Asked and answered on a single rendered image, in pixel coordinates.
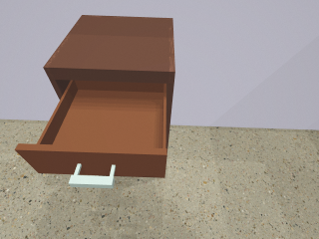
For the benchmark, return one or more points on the handle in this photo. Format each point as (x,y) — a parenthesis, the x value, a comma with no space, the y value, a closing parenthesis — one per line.
(92,181)

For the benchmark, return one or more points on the cabinet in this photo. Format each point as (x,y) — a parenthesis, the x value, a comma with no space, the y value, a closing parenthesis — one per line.
(123,49)

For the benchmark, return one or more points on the drawer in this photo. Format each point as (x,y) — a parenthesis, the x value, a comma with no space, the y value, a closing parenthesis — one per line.
(99,124)

